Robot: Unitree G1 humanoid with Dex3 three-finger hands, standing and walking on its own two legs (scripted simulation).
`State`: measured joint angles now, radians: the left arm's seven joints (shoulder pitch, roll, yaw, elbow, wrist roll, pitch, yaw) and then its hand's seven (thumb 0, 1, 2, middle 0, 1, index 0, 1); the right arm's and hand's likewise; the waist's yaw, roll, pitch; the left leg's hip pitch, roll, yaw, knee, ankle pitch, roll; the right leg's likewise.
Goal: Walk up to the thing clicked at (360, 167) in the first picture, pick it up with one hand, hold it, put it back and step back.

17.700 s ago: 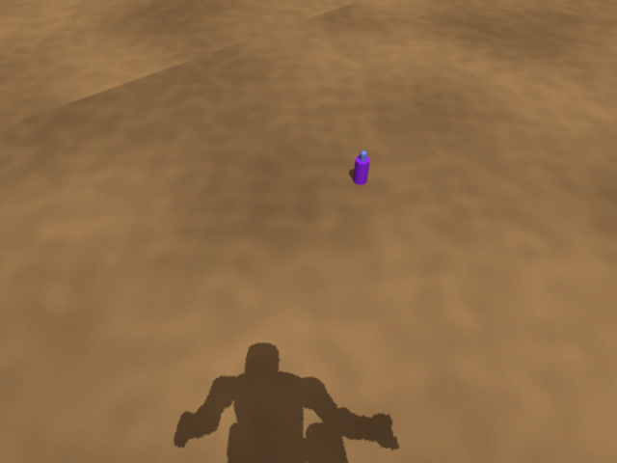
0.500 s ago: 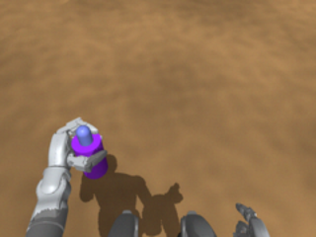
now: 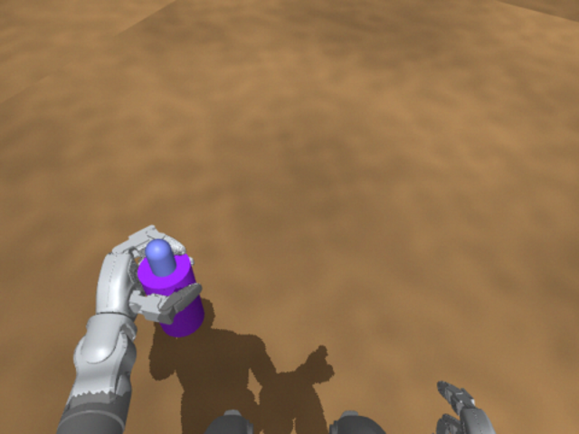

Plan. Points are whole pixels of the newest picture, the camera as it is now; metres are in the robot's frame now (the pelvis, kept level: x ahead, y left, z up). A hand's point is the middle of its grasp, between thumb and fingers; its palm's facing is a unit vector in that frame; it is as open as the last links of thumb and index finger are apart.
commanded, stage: hold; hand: left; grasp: from the side
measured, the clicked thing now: (170, 284) +0.32 +0.18 -0.01
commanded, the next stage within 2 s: none
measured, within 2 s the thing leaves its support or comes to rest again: neither
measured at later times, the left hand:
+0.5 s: hand (169, 271) +0.32 +0.17 +0.04, palm faces +0.02 -1.00 -0.01, open 8.1 cm
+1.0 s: hand (164, 277) +0.31 +0.17 +0.05, palm faces +0.03 -1.00 -0.01, open 8.1 cm
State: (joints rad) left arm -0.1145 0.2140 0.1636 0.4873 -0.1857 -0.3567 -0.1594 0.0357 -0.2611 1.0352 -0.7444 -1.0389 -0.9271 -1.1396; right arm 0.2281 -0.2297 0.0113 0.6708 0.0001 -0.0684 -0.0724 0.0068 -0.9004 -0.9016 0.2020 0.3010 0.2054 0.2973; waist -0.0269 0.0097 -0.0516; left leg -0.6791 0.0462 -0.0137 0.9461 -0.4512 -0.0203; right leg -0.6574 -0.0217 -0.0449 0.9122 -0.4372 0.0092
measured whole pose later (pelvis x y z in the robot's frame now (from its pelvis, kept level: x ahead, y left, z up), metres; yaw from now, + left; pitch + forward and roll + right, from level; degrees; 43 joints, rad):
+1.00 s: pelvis +0.00 +0.00 +0.02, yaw +0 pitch +5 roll -1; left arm -0.09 0.20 0.15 0.48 -0.18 -0.37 -0.16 0.04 -0.26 1.03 -0.74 -1.04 -0.92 -1.14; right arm 0.22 -0.22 0.00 0.68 0.00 -0.06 -0.06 0.01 -0.91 -0.90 0.20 0.30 0.21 0.30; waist -0.02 0.01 -0.01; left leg -0.52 0.04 -0.01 0.82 -0.39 -0.02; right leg -0.50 -0.02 -0.04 0.79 -0.38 0.01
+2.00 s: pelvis -0.01 +0.01 +0.02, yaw +0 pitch +5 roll -1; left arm -0.11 0.21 0.14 0.47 -0.17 -0.36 -0.14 0.03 -0.26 1.03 -0.74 -1.04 -0.93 -1.14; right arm 0.23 -0.22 0.00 0.70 0.00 -0.08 -0.05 0.01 -0.91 -0.91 0.20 0.30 0.21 0.30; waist -0.02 0.01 0.00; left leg -0.51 0.04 0.00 0.81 -0.39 -0.01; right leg -0.49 -0.03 -0.03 0.77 -0.37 0.02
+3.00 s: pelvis -0.01 +0.00 +0.02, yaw +0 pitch +6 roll -1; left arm -0.13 0.20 0.15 0.54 -0.17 -0.40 -0.14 0.03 -0.26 1.03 -0.74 -1.04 -0.93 -1.14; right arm 0.22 -0.22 -0.01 0.71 0.00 -0.08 -0.04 0.01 -0.89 -0.90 0.20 0.30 0.21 0.30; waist -0.02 0.01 -0.01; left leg -0.55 0.04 -0.01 0.83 -0.39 -0.02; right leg -0.53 -0.03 -0.04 0.80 -0.38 0.01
